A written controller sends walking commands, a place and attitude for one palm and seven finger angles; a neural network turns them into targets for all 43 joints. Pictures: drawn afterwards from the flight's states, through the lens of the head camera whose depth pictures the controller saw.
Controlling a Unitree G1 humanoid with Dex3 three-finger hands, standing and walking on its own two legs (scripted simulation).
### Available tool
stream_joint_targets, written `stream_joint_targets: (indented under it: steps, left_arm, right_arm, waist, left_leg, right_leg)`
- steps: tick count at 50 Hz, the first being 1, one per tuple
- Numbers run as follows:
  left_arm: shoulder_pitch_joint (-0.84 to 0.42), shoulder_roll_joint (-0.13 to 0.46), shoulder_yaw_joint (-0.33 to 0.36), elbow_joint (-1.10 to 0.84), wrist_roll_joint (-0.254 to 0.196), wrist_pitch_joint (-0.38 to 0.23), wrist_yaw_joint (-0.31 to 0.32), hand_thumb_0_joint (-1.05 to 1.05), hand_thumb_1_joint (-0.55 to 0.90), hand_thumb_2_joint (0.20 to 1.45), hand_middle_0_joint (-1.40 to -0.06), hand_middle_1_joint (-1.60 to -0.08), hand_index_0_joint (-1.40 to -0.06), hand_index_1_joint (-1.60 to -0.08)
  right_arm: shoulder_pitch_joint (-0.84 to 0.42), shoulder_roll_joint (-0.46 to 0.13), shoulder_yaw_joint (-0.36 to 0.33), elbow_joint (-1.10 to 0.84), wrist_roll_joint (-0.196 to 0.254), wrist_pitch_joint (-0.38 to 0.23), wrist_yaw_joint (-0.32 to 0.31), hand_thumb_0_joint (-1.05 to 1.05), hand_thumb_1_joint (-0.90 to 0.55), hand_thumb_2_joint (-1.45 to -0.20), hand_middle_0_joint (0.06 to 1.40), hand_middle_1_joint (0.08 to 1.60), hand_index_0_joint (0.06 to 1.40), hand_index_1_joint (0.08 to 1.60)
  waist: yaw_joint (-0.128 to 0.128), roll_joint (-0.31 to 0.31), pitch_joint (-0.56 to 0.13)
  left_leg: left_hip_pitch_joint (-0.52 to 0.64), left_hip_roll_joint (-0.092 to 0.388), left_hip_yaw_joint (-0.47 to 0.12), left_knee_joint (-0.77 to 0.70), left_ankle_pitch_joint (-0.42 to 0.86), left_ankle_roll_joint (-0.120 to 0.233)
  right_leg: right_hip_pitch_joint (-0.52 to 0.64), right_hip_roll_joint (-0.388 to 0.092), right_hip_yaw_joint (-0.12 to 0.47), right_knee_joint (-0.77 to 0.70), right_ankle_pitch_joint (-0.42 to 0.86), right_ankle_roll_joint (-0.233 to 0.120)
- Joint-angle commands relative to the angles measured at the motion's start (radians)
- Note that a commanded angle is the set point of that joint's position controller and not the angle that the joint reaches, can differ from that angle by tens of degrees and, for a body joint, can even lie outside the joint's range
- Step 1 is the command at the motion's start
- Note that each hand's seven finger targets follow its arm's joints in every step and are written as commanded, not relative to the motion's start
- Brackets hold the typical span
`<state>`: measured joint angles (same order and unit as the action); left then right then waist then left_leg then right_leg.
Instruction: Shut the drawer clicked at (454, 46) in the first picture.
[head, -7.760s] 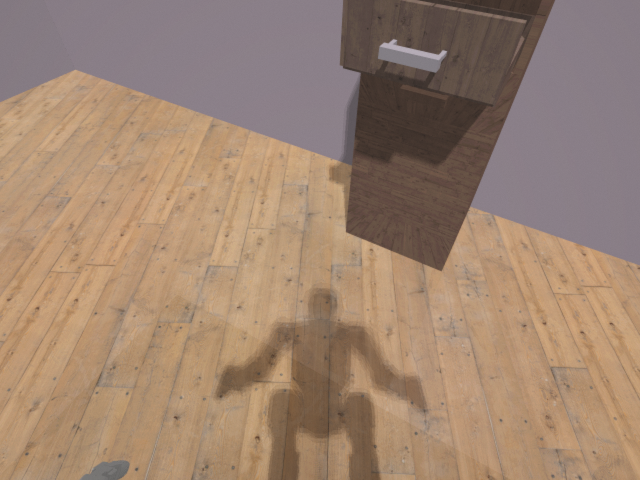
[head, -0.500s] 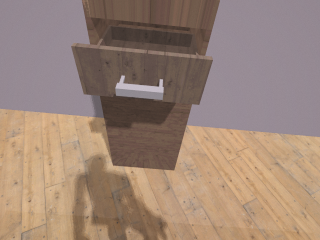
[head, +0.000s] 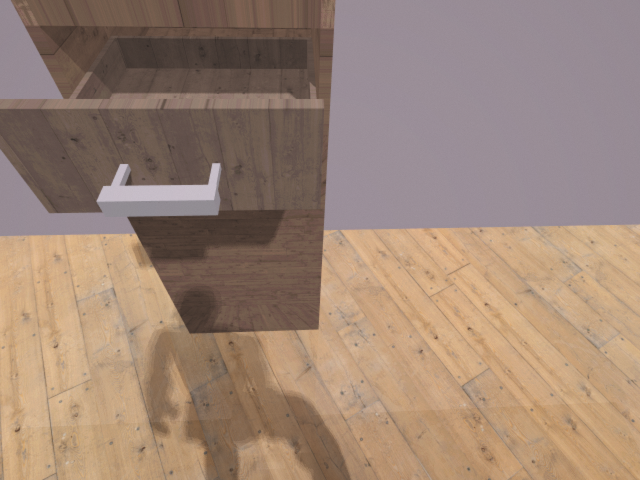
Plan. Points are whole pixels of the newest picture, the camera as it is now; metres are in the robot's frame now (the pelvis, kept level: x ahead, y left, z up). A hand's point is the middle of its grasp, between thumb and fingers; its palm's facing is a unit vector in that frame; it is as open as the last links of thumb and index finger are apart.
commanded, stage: come to a stop and stand still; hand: left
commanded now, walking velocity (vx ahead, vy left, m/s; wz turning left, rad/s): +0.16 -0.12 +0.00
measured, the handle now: (165, 186) +0.43 +0.20 +0.14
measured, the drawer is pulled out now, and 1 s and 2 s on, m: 0.20 0.20 0.20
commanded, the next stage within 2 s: look again from close up in 1.16 s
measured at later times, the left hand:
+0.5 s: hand out of the picture +0.05 +0.12 -0.17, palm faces +0.08 -0.98 -0.18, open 7.3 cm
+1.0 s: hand out of the picture +0.03 +0.15 -0.17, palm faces +0.07 -0.98 -0.16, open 7.3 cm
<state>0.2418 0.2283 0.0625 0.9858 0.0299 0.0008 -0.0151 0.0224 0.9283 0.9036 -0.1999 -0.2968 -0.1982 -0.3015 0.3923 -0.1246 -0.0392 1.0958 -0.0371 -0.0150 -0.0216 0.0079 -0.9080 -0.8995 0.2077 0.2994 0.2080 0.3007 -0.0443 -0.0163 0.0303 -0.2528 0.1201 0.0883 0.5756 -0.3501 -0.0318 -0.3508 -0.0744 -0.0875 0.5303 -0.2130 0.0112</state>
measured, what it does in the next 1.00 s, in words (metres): steps on the spot: left foot, then left foot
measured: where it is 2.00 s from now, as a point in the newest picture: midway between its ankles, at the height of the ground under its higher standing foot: outside the picture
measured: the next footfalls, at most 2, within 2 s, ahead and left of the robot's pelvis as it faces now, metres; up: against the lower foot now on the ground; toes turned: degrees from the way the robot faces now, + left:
left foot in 0.28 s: +0.13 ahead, +0.06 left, +0.00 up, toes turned +7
left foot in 0.76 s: +0.07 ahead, +0.09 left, +0.00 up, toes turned +5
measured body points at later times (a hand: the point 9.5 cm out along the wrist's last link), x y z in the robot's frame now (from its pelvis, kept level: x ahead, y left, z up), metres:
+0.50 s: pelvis +0.06 -0.04 +0.00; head +0.09 -0.03 +0.45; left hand +0.05 +0.18 -0.16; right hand +0.17 -0.25 -0.14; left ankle +0.09 +0.05 -0.73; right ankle +0.05 -0.13 -0.73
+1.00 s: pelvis +0.02 -0.02 +0.01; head +0.02 +0.00 +0.46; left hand +0.03 +0.21 -0.15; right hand +0.04 -0.24 -0.14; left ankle +0.03 +0.08 -0.73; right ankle +0.05 -0.13 -0.73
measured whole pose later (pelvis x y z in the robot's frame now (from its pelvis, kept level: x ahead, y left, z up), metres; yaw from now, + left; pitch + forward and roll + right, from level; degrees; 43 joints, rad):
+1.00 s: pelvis +0.02 -0.02 +0.01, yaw +1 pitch -1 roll +0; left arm 0.28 0.17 0.01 1.07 0.02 0.01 0.02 0.01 0.92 0.90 -0.20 -0.30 -0.20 -0.30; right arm 0.28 -0.14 0.00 1.09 -0.02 0.02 -0.02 0.01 -0.93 -0.90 0.20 0.30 0.20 0.30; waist 0.02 -0.04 0.01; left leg -0.19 0.01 0.07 0.43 -0.23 0.02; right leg -0.21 -0.04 -0.12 0.43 -0.20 -0.01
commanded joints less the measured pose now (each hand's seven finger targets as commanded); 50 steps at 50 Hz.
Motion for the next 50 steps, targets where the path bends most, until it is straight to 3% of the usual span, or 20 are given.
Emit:
stream_joint_targets:
  steps: [1, 3, 5, 7, 11, 12, 14, 15, 17, 19, 21, 24, 27, 29, 33, 35, 36, 38, 44, 50]
  left_arm:
    - [0.289, 0.135, 0.023, 0.029, -0.006, -0.012, 0.023, 0.000, 0.900, 0.900, -0.200, -0.300, -0.200, -0.300]
    - [0.158, 0.078, 0.013, 0.003, -0.003, -0.017, 0.036, 0.000, 0.900, 0.900, -0.200, -0.300, -0.200, -0.300]
    - [0.082, 0.025, -0.006, -0.015, -0.001, -0.028, 0.043, 0.000, 0.900, 0.900, -0.200, -0.300, -0.200, -0.300]
    - [0.085, 0.008, -0.022, -0.010, 0.001, -0.039, 0.051, 0.000, 0.900, 0.900, -0.200, -0.300, -0.200, -0.300]
    - [0.090, 0.034, -0.028, 0.009, -0.014, -0.030, 0.053, 0.000, 0.900, 0.900, -0.200, -0.300, -0.200, -0.300]
    - [0.097, 0.032, -0.026, 0.007, -0.018, -0.025, 0.053, 0.000, 0.900, 0.900, -0.200, -0.300, -0.200, -0.300]
    - [0.147, -0.007, -0.030, -0.001, -0.028, -0.009, 0.056, 0.000, 0.900, 0.900, -0.200, -0.300, -0.200, -0.300]
    - [0.158, -0.021, -0.032, 0.003, -0.022, -0.002, 0.062, 0.000, 0.900, 0.900, -0.200, -0.300, -0.200, -0.300]
    - [0.157, -0.014, -0.033, 0.015, -0.015, 0.008, 0.061, 0.000, 0.900, 0.900, -0.200, -0.300, -0.200, -0.300]
    - [0.158, -0.002, -0.030, 0.012, -0.015, 0.012, 0.059, 0.000, 0.900, 0.900, -0.200, -0.300, -0.200, -0.300]
    - [0.168, 0.000, -0.026, 0.010, -0.012, 0.013, 0.058, 0.000, 0.900, 0.900, -0.200, -0.300, -0.200, -0.300]
    - [0.169, 0.019, -0.022, -0.002, -0.004, 0.005, 0.061, 0.000, 0.900, 0.900, -0.200, -0.300, -0.200, -0.300]
    - [0.144, 0.073, -0.014, -0.015, -0.001, -0.001, 0.063, 0.000, 0.900, 0.900, -0.200, -0.300, -0.200, -0.300]
    - [0.115, 0.055, -0.018, -0.028, 0.004, -0.001, 0.065, 0.000, 0.900, 0.900, -0.200, -0.300, -0.200, -0.300]
    - [0.104, 0.073, -0.014, -0.029, 0.004, -0.007, 0.060, 0.000, 0.900, 0.900, -0.200, -0.300, -0.200, -0.300]
    - [0.095, 0.080, -0.014, -0.020, -0.008, -0.006, 0.057, 0.000, 0.900, 0.900, -0.200, -0.300, -0.200, -0.300]
    - [0.083, 0.066, -0.015, -0.022, -0.013, -0.005, 0.055, 0.000, 0.900, 0.900, -0.200, -0.300, -0.200, -0.300]
    - [0.104, 0.009, -0.026, -0.029, -0.019, 0.002, 0.051, 0.000, 0.900, 0.900, -0.200, -0.300, -0.200, -0.300]
    - [0.096, 0.013, -0.035, 0.031, -0.013, 0.006, 0.043, 0.000, 0.900, 0.900, -0.200, -0.300, -0.200, -0.300]
    - [0.117, 0.005, -0.042, 0.067, -0.014, -0.003, 0.040, 0.000, 0.900, 0.900, -0.200, -0.300, -0.200, -0.300]
  right_arm:
    - [-0.070, -0.086, -0.012, -0.111, 0.013, -0.004, -0.001, 0.000, -0.900, -0.900, 0.200, 0.300, 0.200, 0.300]
    - [-0.071, -0.085, -0.017, -0.097, 0.008, 0.003, 0.009, 0.000, -0.900, -0.900, 0.200, 0.300, 0.200, 0.300]
    - [-0.052, -0.072, -0.015, -0.085, 0.006, 0.008, 0.020, 0.000, -0.900, -0.900, 0.200, 0.300, 0.200, 0.300]
    - [-0.052, -0.020, 0.007, -0.074, 0.014, 0.008, 0.021, 0.000, -0.900, -0.900, 0.200, 0.300, 0.200, 0.300]
    - [-0.003, -0.011, 0.029, -0.039, 0.029, 0.000, 0.001, 0.000, -0.900, -0.900, 0.200, 0.300, 0.200, 0.300]
    - [0.010, -0.048, 0.020, -0.041, 0.033, -0.005, -0.003, 0.000, -0.900, -0.900, 0.200, 0.300, 0.200, 0.300]
    - [-0.049, -0.147, 0.005, -0.084, 0.030, -0.007, -0.016, 0.000, -0.900, -0.900, 0.200, 0.300, 0.200, 0.300]
    - [-0.089, -0.163, 0.001, -0.098, 0.025, 0.004, -0.019, 0.000, -0.900, -0.900, 0.200, 0.300, 0.200, 0.300]
    - [-0.146, -0.149, 0.001, -0.113, 0.026, 0.006, -0.026, 0.000, -0.900, -0.900, 0.200, 0.300, 0.200, 0.300]
    - [-0.158, -0.155, -0.002, -0.126, 0.024, 0.012, -0.028, 0.000, -0.900, -0.900, 0.200, 0.300, 0.200, 0.300]
    - [-0.176, -0.167, -0.013, -0.142, 0.024, 0.018, -0.026, 0.000, -0.900, -0.900, 0.200, 0.300, 0.200, 0.300]
    - [-0.188, -0.155, -0.022, -0.164, 0.025, 0.030, -0.020, 0.000, -0.900, -0.900, 0.200, 0.300, 0.200, 0.300]
    - [-0.174, -0.092, -0.019, -0.164, 0.023, 0.054, -0.008, 0.000, -0.900, -0.900, 0.200, 0.300, 0.200, 0.300]
    - [-0.207, -0.079, -0.018, -0.161, 0.024, 0.060, -0.004, 0.000, -0.900, -0.900, 0.200, 0.300, 0.200, 0.300]
    - [-0.195, -0.059, -0.004, -0.144, 0.034, 0.046, 0.003, 0.000, -0.900, -0.900, 0.200, 0.300, 0.200, 0.300]
    - [-0.146, -0.056, 0.001, -0.115, 0.034, 0.034, 0.001, 0.000, -0.900, -0.900, 0.200, 0.300, 0.200, 0.300]
    - [-0.113, -0.072, 0.000, -0.098, 0.032, 0.023, -0.001, 0.000, -0.900, -0.900, 0.200, 0.300, 0.200, 0.300]
    - [-0.136, -0.139, -0.005, -0.103, 0.023, 0.009, -0.007, 0.000, -0.900, -0.900, 0.200, 0.300, 0.200, 0.300]
    - [-0.149, -0.108, 0.020, -0.072, 0.020, 0.014, -0.005, 0.000, -0.900, -0.900, 0.200, 0.300, 0.200, 0.300]
    - [-0.085, -0.108, 0.025, -0.045, 0.021, 0.006, -0.005, 0.000, -0.900, -0.900, 0.200, 0.300, 0.200, 0.300]
  waist:
    - [0.146, -0.296, -0.076]
    - [0.077, -0.233, -0.014]
    - [0.032, -0.165, 0.009]
    - [0.021, -0.098, 0.038]
    - [0.020, -0.009, -0.032]
    - [0.021, 0.018, -0.038]
    - [0.066, 0.167, -0.064]
    - [0.075, 0.137, -0.042]
    - [0.081, 0.215, -0.005]
    - [0.077, 0.175, -0.030]
    - [0.078, 0.135, -0.074]
    - [0.070, -0.015, -0.105]
    - [0.059, -0.199, -0.076]
    - [0.068, -0.176, -0.040]
    - [0.063, -0.153, -0.027]
    - [0.047, -0.125, -0.059]
    - [0.038, -0.091, -0.073]
    - [0.075, 0.114, -0.069]
    - [0.080, 0.077, 0.055]
    - [0.073, 0.054, 0.045]
  left_leg:
    - [-0.462, -0.067, -0.020, 0.551, -0.305, 0.074]
    - [-0.435, -0.019, -0.025, 0.635, -0.181, 0.076]
    - [-0.334, -0.015, -0.012, 0.559, -0.078, 0.057]
    - [-0.230, -0.036, 0.000, 0.372, -0.046, 0.034]
    - [0.049, -0.089, 0.017, -0.095, 0.175, 0.011]
    - [0.092, -0.064, -0.005, -0.167, 0.281, 0.016]
    - [0.098, 0.127, -0.165, -0.157, 0.772, 0.120]
    - [0.048, 0.147, -0.157, -0.149, 0.759, 0.149]
    - [0.032, 0.124, -0.165, -0.179, 0.796, 0.162]
    - [0.075, 0.131, -0.164, -0.176, 0.822, 0.182]
    - [0.108, 0.124, -0.149, -0.140, 0.780, 0.181]
    - [0.055, 0.042, -0.097, -0.049, 0.524, 0.120]
    - [-0.066, -0.114, -0.015, 0.150, -0.042, 0.033]
    - [-0.123, -0.106, -0.064, 0.301, -0.134, 0.031]
    - [-0.105, -0.108, -0.037, 0.109, -0.099, 0.018]
    - [0.033, -0.111, -0.023, -0.111, 0.092, 0.018]
    - [0.107, -0.082, -0.047, -0.185, 0.215, 0.029]
    - [0.082, 0.080, -0.201, -0.210, 0.464, 0.106]
    - [-0.106, 0.010, -0.161, -0.309, 0.008, 0.069]
    - [-0.093, 0.001, -0.165, -0.347, -0.048, 0.068]
  right_leg:
    - [0.348, -0.310, 0.414, -0.325, -0.186, -0.199]
    - [0.205, -0.259, 0.357, -0.345, -0.282, -0.205]
    - [0.110, -0.196, 0.168, -0.310, -0.062, -0.180]
    - [0.053, -0.197, 0.134, -0.297, 0.193, -0.184]
    - [0.086, -0.140, 0.107, -0.147, 0.344, -0.154]
    - [0.105, -0.115, 0.099, -0.083, 0.344, -0.122]
    - [0.097, -0.037, 0.054, -0.027, 0.112, -0.038]
    - [0.126, -0.013, 0.040, -0.020, -0.019, -0.024]
    - [0.114, -0.011, 0.041, 0.026, -0.007, -0.017]
    - [0.100, -0.008, 0.046, 0.066, -0.094, -0.016]
    - [0.102, -0.010, 0.054, 0.040, -0.051, -0.016]
    - [0.146, -0.072, 0.134, -0.044, 0.293, -0.039]
    - [0.162, -0.280, 0.276, -0.156, 0.545, -0.186]
    - [0.133, -0.270, 0.240, -0.180, 0.502, -0.232]
    - [0.197, -0.210, 0.164, -0.123, 0.549, -0.201]
    - [0.170, -0.166, 0.142, -0.076, 0.443, -0.148]
    - [0.147, -0.127, 0.118, -0.040, 0.364, -0.107]
    - [0.115, -0.028, 0.058, -0.032, 0.059, -0.026]
    - [0.195, -0.033, 0.075, -0.156, -0.034, -0.027]
    - [0.207, -0.037, 0.071, -0.182, -0.020, -0.027]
